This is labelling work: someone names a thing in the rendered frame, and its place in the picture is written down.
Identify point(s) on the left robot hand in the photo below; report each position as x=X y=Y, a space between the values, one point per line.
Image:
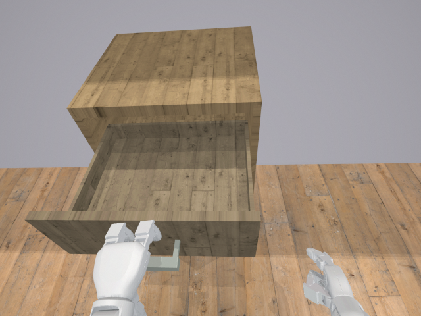
x=121 y=263

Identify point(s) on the cabinet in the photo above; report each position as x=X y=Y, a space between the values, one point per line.
x=172 y=76

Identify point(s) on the robot left forearm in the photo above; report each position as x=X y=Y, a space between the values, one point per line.
x=113 y=306

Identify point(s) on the right robot hand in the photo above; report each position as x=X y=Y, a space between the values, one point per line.
x=321 y=289

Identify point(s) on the robot right forearm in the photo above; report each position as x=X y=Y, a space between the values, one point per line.
x=346 y=306

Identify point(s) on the drawer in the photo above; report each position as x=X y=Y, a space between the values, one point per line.
x=193 y=179

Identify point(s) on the handle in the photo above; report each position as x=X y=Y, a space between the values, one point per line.
x=166 y=263

